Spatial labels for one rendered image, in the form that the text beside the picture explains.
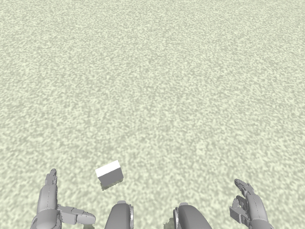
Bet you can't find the right robot arm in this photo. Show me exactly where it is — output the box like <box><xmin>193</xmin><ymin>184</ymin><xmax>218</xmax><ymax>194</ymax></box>
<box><xmin>249</xmin><ymin>219</ymin><xmax>274</xmax><ymax>229</ymax></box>

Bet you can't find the left robot hand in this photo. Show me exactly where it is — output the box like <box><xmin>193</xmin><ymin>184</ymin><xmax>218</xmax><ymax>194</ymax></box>
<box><xmin>37</xmin><ymin>168</ymin><xmax>96</xmax><ymax>225</ymax></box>

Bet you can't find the left robot arm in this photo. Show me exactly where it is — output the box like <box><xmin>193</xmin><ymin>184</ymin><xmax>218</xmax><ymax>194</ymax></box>
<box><xmin>30</xmin><ymin>209</ymin><xmax>62</xmax><ymax>229</ymax></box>

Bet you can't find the right robot hand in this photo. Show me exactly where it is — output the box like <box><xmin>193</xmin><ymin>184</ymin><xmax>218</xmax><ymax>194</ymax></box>
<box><xmin>229</xmin><ymin>179</ymin><xmax>268</xmax><ymax>227</ymax></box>

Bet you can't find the carton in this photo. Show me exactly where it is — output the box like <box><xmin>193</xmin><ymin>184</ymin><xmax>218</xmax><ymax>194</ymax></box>
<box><xmin>95</xmin><ymin>160</ymin><xmax>124</xmax><ymax>187</ymax></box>

